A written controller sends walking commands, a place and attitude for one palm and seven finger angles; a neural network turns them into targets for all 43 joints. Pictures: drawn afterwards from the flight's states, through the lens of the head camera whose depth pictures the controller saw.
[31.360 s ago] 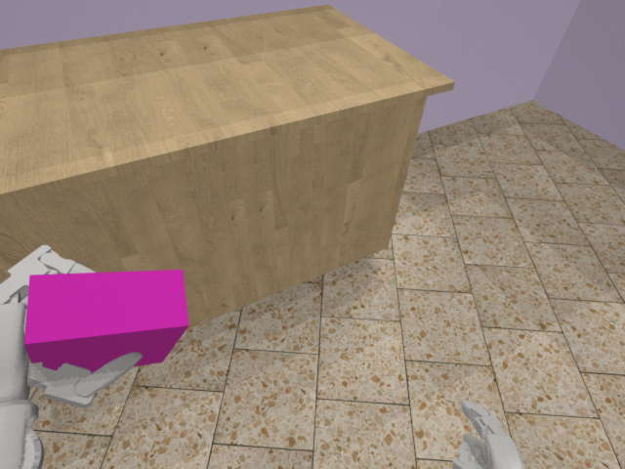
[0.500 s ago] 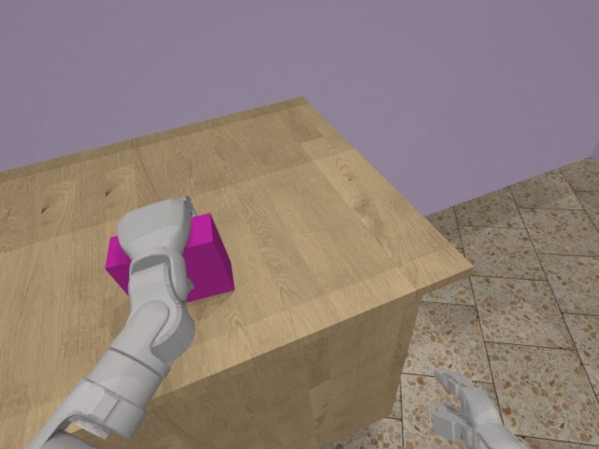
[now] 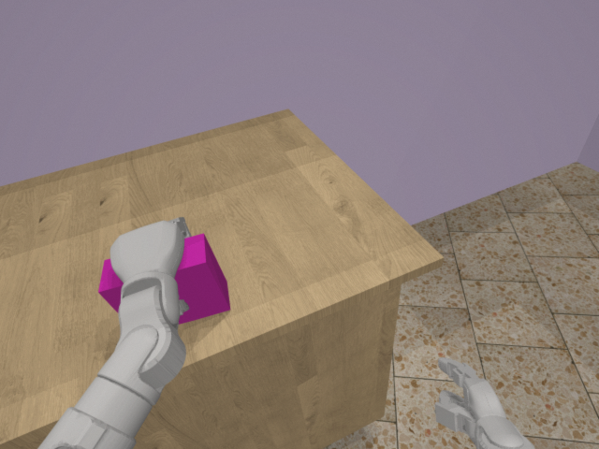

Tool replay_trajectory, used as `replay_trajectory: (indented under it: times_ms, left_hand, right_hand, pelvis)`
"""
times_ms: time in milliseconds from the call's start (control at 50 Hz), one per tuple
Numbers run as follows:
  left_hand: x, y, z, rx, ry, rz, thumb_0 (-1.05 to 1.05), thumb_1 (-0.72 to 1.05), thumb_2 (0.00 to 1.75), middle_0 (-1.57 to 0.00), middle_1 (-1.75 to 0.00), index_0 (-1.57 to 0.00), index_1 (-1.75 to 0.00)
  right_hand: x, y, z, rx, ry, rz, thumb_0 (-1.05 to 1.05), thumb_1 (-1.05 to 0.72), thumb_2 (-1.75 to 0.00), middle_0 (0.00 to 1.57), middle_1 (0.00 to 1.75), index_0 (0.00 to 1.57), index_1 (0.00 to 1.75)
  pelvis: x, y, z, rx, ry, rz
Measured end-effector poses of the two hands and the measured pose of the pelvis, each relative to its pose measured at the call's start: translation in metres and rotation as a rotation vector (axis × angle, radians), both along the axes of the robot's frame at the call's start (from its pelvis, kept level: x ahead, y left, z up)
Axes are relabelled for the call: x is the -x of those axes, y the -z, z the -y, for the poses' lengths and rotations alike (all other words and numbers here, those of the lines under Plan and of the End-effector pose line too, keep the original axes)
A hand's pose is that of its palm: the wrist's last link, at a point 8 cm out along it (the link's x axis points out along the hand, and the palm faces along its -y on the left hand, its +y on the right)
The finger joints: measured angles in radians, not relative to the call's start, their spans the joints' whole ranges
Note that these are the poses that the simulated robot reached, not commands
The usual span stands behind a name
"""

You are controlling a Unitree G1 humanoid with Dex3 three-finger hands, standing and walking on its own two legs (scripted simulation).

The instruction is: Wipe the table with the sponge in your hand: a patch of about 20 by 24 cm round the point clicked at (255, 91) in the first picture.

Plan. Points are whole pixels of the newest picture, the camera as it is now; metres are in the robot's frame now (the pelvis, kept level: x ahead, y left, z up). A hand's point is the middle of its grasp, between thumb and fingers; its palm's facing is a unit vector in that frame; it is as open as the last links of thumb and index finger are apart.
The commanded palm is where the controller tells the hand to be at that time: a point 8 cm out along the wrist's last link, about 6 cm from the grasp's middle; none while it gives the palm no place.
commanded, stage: slide back across to the middle lane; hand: left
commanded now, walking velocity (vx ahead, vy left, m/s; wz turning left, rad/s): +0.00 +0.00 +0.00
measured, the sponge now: (175, 293) +0.31 +0.23 +0.07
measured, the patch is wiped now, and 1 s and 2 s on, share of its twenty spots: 0.95 0.95 0.95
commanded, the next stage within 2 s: wipe forward along the middle lane in 0.74 s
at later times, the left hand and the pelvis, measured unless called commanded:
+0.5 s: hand (146, 287) +0.27 +0.24 +0.13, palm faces +0.17 -0.19 -0.97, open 9.9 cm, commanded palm +0.23 +0.25 +0.18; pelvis +0.00 -0.01 +0.00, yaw -2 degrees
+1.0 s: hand (103, 309) +0.24 +0.28 +0.12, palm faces +0.06 -0.08 -1.00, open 9.9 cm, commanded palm +0.22 +0.29 +0.17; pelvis -0.02 +0.00 +0.00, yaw +0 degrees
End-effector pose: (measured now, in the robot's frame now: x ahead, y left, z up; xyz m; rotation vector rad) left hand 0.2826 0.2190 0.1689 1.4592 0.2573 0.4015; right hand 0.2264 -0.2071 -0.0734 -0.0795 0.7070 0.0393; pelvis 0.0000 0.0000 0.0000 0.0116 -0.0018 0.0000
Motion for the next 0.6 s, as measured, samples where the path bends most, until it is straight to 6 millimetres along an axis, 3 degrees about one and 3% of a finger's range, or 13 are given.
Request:
replay_trajectory:
  times_ms: [220, 600]
  left_hand:
    - [0.020, -0.002, 0.003, 0.049, 0.017, 0.038, 0.02, -0.47, 1.06, -0.67, -1.40, -0.73, -1.38]
    - [0.046, -0.012, -0.028, 0.119, -0.015, 0.047, -0.02, -0.49, 1.06, -0.69, -1.38, -0.76, -1.36]
  right_hand:
    - [-0.004, -0.003, 0.002, 0.003, -0.003, 0.019, 0.01, -0.91, -0.90, 0.20, 0.30, 0.19, 0.30]
    - [0.007, -0.005, 0.014, 0.071, 0.037, 0.022, 0.01, -0.91, -0.90, 0.20, 0.30, 0.19, 0.30]
  pelvis:
    - [0.000, 0.000, 0.004, -0.002, 0.006, 0.014]
    - [0.005, -0.001, 0.005, -0.001, 0.021, 0.031]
